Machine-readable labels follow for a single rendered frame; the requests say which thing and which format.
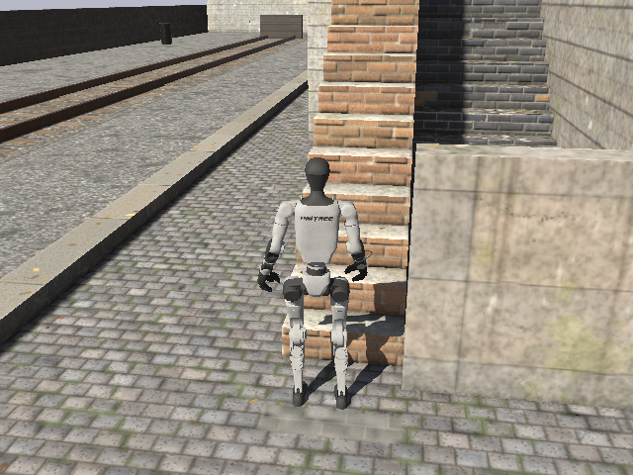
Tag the robot left upper arm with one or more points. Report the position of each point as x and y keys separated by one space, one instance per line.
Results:
x=285 y=210

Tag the robot right hand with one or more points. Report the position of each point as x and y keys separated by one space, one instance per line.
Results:
x=361 y=276

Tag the robot torso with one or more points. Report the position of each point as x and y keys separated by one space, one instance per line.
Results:
x=316 y=240

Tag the robot right upper arm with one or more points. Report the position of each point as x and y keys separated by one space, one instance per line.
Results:
x=348 y=211

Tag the robot right forearm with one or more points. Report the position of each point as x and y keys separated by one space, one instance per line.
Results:
x=359 y=258

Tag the robot right foot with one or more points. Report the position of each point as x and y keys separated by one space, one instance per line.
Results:
x=341 y=401

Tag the robot left forearm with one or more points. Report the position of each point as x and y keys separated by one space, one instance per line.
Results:
x=269 y=260

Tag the robot left hand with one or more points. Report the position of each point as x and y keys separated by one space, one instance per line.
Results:
x=262 y=278

